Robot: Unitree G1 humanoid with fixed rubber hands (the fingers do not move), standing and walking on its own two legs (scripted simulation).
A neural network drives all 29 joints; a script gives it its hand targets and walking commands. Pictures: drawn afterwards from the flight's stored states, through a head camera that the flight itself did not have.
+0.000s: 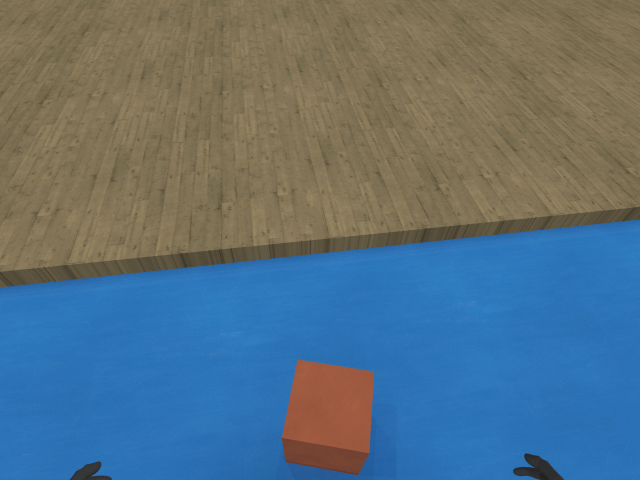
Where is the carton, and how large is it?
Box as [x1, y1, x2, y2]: [282, 360, 373, 474]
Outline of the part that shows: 297,360 282,434 285,461 358,474 368,454 373,372 329,364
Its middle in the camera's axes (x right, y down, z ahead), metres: +0.02 +0.49 +1.07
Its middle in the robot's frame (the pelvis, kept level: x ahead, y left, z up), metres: +0.39 -0.05 -0.66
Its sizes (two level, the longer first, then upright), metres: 0.210 0.200 0.250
